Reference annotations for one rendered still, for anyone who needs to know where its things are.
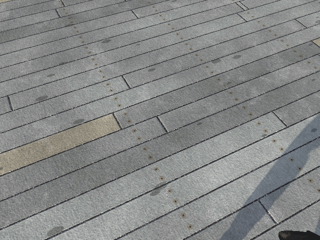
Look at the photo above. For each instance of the right robot hand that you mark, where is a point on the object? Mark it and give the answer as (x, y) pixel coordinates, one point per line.
(297, 235)

